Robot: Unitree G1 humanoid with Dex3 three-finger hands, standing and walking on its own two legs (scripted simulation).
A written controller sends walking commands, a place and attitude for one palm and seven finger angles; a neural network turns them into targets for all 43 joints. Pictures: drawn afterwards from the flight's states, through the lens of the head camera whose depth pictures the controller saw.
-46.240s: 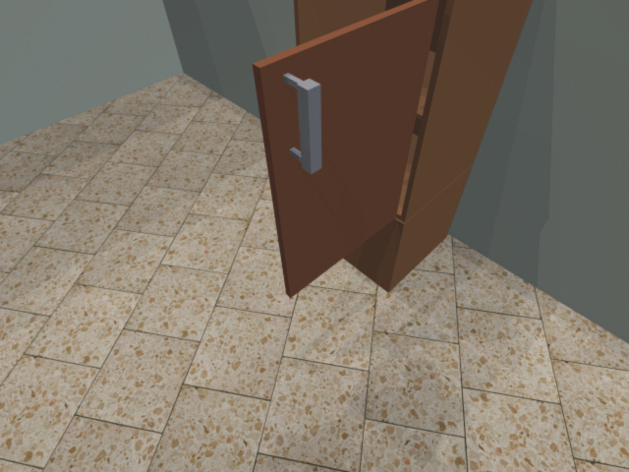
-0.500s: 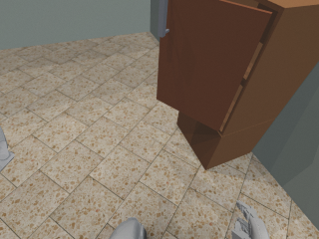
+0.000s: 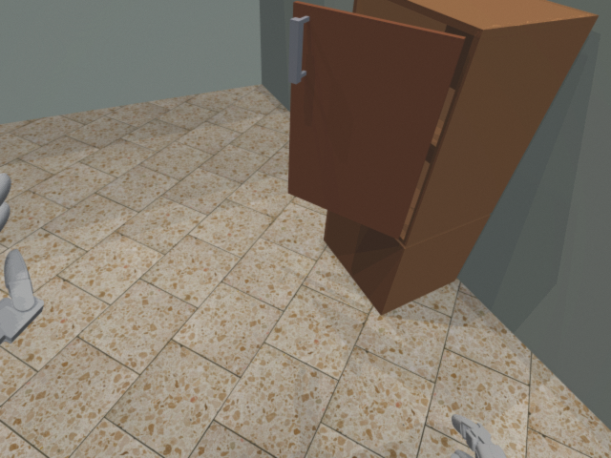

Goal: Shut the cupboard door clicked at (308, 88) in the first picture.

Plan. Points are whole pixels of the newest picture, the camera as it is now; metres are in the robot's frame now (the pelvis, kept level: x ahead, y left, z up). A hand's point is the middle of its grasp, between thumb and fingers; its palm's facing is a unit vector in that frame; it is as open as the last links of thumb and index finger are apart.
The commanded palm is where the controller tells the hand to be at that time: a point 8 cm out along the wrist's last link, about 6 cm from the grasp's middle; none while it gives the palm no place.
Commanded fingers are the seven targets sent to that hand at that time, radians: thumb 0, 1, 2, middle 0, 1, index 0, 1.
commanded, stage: stop stepping back and stand still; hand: left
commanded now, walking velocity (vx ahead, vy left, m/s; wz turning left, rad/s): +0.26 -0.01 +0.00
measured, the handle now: (300, 49) +1.00 +0.09 +0.16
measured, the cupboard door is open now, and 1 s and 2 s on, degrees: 32 32 32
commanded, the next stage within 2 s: let the arm hang, fingers relaxed in 0.30 s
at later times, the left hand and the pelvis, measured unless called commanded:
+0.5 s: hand (112, 334) +0.24 +0.26 +0.05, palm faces +0.23 -0.85 -0.48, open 7.4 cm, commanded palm none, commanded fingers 0.00 0.90 0.90 -0.20 -0.30 -0.20 -0.30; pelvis +0.02 +0.01 +0.00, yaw +0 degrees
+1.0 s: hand out of the picture +0.04 +0.20 -0.16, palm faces +0.02 -0.97 -0.24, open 7.2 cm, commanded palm none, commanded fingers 0.00 0.90 0.90 -0.20 -0.30 -0.20 -0.30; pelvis +0.03 +0.00 +0.01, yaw +0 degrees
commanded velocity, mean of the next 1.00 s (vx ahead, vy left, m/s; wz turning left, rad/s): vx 0.02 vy -0.03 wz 0.00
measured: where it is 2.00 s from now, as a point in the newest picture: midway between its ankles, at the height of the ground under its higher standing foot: outside the picture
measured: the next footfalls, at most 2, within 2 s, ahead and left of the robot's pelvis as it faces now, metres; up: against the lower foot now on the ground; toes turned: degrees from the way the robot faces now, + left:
left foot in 0.12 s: +0.07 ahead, +0.13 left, +0.00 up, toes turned +8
right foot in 0.38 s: +0.05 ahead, -0.09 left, +0.00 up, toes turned -5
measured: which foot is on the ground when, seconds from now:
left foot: up 0.00-0.10, down 0.12-1.00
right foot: down 0.00-0.14, up 0.16-0.36, down 0.38-1.00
